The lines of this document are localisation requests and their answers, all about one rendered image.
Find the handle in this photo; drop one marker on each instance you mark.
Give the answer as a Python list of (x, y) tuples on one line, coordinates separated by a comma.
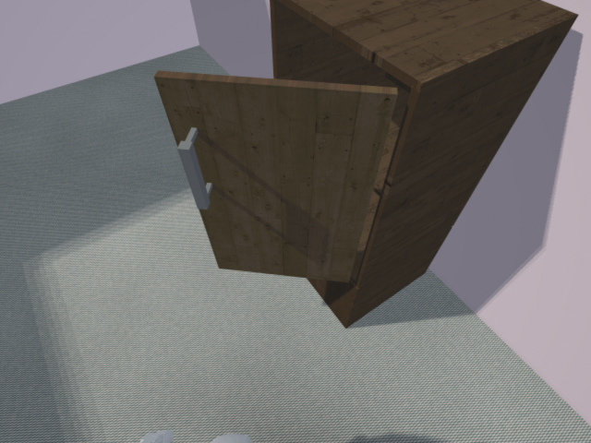
[(190, 163)]

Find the cupboard door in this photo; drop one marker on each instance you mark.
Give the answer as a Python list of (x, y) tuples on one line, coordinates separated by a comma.
[(292, 164)]

